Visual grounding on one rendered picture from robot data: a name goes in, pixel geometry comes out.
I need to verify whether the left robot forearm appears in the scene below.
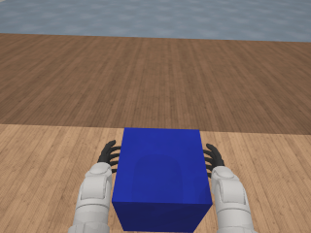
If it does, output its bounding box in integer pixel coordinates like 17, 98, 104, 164
67, 162, 113, 233

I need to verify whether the robot right hand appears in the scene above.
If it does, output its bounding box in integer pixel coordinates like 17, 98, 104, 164
203, 143, 225, 179

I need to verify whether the right robot forearm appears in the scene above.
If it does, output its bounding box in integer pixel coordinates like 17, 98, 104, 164
211, 166, 258, 233

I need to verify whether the robot left hand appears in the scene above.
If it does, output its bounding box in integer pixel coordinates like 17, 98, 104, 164
97, 140, 121, 174

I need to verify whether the carton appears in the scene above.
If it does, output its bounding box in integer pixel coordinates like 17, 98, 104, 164
111, 127, 213, 233

